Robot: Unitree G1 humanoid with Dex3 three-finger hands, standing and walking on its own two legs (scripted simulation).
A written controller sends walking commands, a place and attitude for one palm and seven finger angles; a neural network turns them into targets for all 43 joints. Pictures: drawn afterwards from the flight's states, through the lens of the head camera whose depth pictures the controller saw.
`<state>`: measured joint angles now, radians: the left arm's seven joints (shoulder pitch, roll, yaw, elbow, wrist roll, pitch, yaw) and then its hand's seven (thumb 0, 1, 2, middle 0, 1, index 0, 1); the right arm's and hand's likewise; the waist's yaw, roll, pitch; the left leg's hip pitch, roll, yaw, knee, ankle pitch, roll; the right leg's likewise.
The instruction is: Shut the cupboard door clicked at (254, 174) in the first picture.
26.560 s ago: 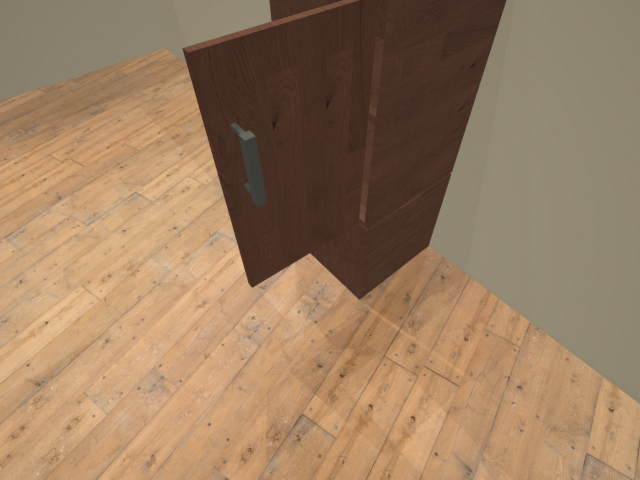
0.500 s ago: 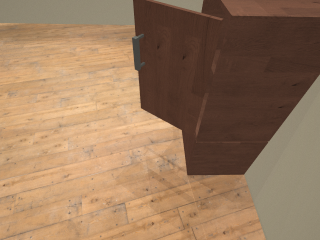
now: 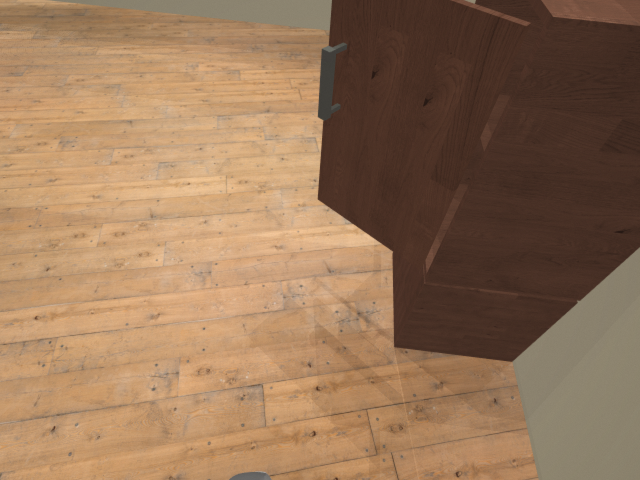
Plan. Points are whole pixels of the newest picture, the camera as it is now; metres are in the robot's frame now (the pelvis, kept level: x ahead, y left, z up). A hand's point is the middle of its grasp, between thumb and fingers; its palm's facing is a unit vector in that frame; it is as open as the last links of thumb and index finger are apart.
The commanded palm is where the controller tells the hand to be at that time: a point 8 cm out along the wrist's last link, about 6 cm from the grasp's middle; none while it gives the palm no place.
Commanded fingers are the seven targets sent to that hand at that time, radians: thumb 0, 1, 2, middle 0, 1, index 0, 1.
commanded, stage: walk to a spot facing it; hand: left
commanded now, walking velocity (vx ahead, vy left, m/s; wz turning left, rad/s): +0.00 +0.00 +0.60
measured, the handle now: (332, 82) +0.84 +0.00 +0.06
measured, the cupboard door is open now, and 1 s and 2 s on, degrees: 53 53 53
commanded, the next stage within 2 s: none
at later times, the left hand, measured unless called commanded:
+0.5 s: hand out of the picture +0.01 +0.19 -0.14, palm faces +0.27 -0.91 -0.32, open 7.4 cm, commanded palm none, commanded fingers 0.00 0.90 0.90 -0.20 -0.30 -0.20 -0.30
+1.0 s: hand out of the picture -0.10 +0.14 -0.15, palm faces +0.62 -0.72 -0.31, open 7.4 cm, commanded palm none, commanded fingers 0.00 0.90 0.90 -0.20 -0.30 -0.20 -0.30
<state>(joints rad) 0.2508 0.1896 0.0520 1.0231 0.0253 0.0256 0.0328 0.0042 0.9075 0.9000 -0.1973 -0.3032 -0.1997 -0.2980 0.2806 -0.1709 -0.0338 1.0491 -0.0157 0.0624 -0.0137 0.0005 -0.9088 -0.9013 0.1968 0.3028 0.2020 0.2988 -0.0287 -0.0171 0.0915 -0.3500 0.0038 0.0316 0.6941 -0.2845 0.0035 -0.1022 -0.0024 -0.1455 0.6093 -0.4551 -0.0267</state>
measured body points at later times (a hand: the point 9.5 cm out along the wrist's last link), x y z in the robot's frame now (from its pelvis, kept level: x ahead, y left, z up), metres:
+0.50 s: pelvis -0.03 -0.05 +0.01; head +0.02 -0.05 +0.46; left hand -0.01 +0.24 -0.11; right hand +0.11 -0.30 -0.13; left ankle -0.01 +0.08 -0.66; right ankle +0.00 -0.18 -0.72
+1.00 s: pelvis -0.02 -0.08 +0.00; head +0.02 -0.06 +0.45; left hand -0.14 +0.17 -0.13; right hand +0.22 -0.21 -0.15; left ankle -0.11 +0.05 -0.68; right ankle +0.06 -0.15 -0.72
